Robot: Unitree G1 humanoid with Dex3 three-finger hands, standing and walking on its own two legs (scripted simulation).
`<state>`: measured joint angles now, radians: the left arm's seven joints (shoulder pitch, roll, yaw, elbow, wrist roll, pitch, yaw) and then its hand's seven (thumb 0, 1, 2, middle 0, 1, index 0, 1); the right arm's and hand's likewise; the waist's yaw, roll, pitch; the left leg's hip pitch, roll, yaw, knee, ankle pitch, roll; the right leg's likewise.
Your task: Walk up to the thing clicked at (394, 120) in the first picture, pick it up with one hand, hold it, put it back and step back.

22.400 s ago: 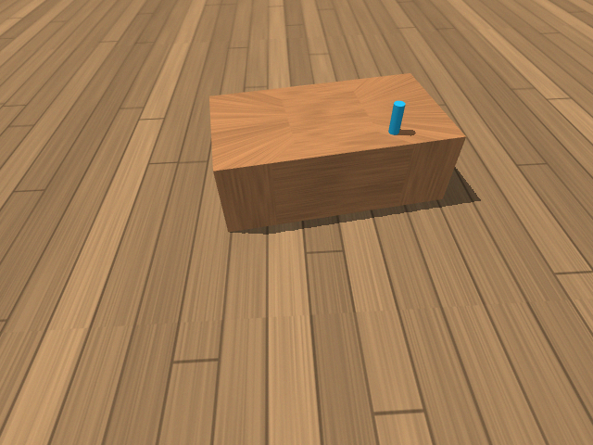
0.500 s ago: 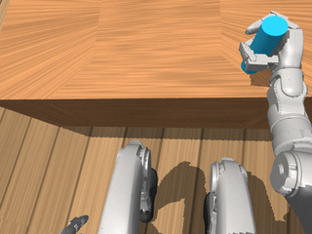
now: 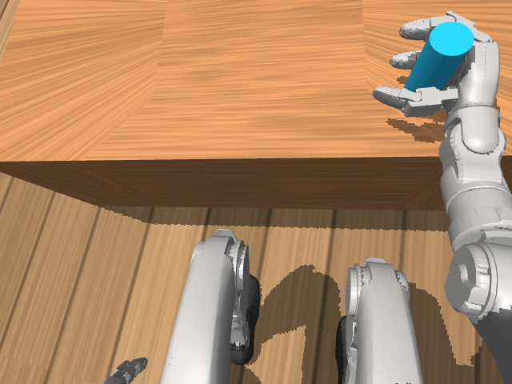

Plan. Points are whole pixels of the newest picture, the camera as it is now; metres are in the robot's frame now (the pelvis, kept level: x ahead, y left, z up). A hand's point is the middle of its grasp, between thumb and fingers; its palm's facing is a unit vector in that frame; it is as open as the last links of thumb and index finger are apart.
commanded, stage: open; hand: right
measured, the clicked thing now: (429, 75) +0.55 -0.13 +0.00
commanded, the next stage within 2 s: withdraw in 0.08 s
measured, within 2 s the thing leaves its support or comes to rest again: neither
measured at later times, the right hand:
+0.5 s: hand (488, 25) +0.57 -0.17 +0.07, palm faces +0.07 +0.99 -0.09, open 15.6 cm
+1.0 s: hand out of the picture +0.55 -0.29 +0.18, palm faces +0.24 +0.90 -0.35, open 17.4 cm
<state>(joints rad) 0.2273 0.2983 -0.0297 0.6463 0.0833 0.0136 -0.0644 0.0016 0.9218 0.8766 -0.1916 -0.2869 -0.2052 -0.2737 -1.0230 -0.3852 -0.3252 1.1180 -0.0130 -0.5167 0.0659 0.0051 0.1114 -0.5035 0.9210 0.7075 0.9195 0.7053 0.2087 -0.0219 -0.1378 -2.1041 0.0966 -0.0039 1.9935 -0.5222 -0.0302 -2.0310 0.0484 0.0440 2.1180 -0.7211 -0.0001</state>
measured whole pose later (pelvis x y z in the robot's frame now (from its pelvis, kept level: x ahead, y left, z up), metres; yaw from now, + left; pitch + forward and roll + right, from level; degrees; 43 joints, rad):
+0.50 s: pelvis +0.01 +0.00 +0.03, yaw +0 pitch +36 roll +3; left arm 0.22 0.29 -0.03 0.65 0.05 0.04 -0.03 0.00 0.92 0.88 -0.19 -0.28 -0.20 -0.27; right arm -1.01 -0.49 -0.39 1.02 0.00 -0.42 0.10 -0.01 0.36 -0.18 0.25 0.22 0.25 0.22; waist 0.19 -0.03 -0.14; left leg -2.00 0.09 0.00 1.91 -0.53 -0.03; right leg -1.93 0.04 0.04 2.03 -0.72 0.00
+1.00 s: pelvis +0.04 +0.00 +0.19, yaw +2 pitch +28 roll +4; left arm 0.32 0.29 -0.04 0.61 0.00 0.11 0.00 0.00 0.89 0.88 -0.20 -0.29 -0.20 -0.29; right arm -0.91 -0.72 -0.42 1.21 -0.16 -0.09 0.01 -0.01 0.53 -0.05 0.06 0.06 0.07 0.06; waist 0.16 0.01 -0.12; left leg -1.40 0.03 0.05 1.34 -0.44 -0.02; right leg -1.34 -0.03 0.05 1.47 -0.63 0.00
